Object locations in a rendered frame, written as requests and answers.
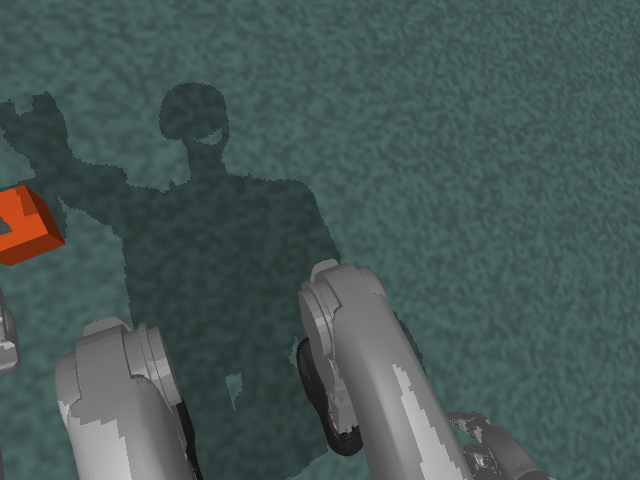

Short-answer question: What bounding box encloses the left robot foot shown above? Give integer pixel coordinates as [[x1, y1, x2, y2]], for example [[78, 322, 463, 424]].
[[176, 396, 204, 480]]

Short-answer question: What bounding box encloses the left robot arm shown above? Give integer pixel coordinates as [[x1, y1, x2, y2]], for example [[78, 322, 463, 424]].
[[0, 287, 21, 480]]

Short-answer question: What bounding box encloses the right robot hand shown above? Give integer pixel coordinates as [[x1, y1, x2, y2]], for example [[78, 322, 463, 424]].
[[447, 411, 540, 480]]

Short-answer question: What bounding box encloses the right robot foot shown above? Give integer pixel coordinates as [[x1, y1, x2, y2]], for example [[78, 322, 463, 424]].
[[296, 337, 363, 456]]

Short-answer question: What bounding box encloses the cube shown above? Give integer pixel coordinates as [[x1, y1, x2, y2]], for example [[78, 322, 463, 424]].
[[0, 184, 66, 266]]

